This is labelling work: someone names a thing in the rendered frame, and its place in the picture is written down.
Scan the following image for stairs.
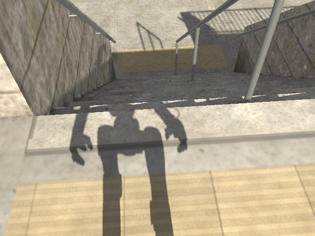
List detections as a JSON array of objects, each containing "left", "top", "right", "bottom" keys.
[{"left": 50, "top": 72, "right": 315, "bottom": 115}]

